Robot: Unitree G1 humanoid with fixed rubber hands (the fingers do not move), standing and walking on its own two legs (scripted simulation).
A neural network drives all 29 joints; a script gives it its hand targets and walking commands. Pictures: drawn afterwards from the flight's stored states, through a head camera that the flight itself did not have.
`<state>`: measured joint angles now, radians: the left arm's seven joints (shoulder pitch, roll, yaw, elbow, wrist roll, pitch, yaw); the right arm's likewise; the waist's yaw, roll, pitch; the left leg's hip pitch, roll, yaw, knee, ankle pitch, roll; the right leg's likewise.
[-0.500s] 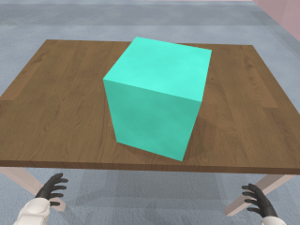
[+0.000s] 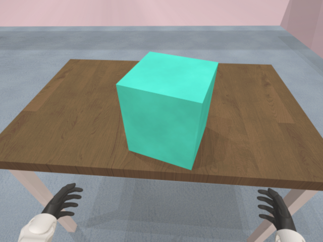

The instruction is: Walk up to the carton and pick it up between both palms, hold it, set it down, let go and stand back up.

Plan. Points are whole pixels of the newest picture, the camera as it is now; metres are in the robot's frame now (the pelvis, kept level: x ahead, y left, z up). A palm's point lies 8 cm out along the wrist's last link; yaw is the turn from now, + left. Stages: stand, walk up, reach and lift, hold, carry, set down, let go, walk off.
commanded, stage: reach and lift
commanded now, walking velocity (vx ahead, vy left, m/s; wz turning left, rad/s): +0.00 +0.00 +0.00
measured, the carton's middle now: (170, 109) +0.46 +0.00 +0.10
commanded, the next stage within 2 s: none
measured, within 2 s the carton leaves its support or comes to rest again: neither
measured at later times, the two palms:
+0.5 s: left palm (42, 204) +0.19 +0.28 +0.06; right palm (259, 224) +0.15 -0.17 +0.05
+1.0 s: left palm (39, 201) +0.18 +0.28 +0.08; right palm (261, 219) +0.14 -0.16 +0.09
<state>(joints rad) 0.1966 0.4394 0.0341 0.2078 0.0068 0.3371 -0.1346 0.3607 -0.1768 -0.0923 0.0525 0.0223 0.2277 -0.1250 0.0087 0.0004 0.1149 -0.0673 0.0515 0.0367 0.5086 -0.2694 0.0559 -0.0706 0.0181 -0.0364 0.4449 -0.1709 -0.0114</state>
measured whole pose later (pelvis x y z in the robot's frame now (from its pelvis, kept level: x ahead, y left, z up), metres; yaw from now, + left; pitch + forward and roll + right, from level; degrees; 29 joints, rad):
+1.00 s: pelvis +0.00 +0.04 +0.00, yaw -1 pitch -10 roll -3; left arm 0.35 0.51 0.05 -0.35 -0.28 0.37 -0.18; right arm 0.58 -0.04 -0.03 -0.61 0.15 0.52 -0.32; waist 0.06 0.01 0.12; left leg -0.02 0.01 0.11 0.49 -0.30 0.07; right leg 0.02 0.03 -0.02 0.36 -0.20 0.00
